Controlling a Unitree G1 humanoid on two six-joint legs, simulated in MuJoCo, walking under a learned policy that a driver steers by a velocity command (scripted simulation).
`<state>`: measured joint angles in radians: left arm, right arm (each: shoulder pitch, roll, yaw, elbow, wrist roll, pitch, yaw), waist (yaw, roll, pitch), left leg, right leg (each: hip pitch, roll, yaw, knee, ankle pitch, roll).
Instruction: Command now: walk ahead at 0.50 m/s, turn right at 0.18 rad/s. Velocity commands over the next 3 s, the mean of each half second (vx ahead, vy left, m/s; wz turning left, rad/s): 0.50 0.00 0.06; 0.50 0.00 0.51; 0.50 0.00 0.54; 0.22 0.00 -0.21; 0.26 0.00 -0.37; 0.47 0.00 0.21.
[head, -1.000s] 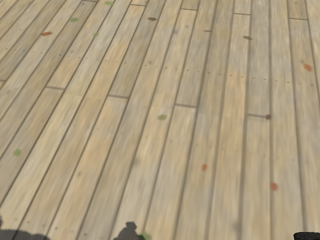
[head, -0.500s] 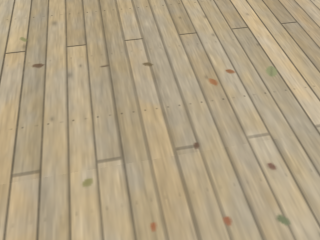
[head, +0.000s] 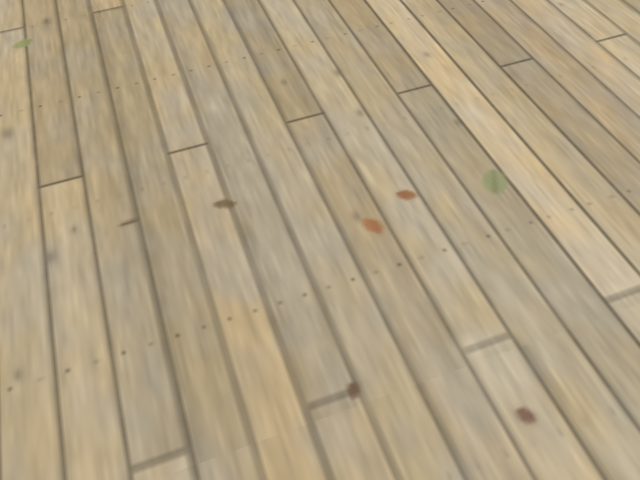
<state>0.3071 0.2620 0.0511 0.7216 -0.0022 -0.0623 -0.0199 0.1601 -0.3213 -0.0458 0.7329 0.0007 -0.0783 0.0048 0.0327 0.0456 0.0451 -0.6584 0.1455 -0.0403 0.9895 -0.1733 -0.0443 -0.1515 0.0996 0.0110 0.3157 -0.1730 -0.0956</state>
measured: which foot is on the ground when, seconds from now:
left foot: up 0.00-0.24, down 0.26-0.76, up 0.78-1.00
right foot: down 0.00-0.28, up 0.30-0.74, down 0.76-1.00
